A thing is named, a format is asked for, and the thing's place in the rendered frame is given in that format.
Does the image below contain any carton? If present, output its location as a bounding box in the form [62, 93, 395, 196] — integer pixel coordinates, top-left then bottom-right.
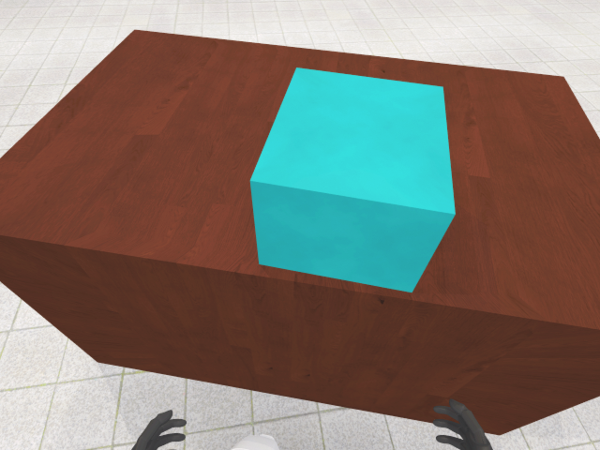
[250, 67, 456, 293]

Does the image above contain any robot left hand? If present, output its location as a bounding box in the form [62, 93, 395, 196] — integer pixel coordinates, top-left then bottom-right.
[131, 410, 187, 450]

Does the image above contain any pedestal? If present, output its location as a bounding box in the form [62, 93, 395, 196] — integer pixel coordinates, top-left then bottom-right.
[0, 29, 600, 435]

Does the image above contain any robot right hand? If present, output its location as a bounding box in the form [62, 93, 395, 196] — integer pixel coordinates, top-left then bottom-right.
[433, 398, 493, 450]

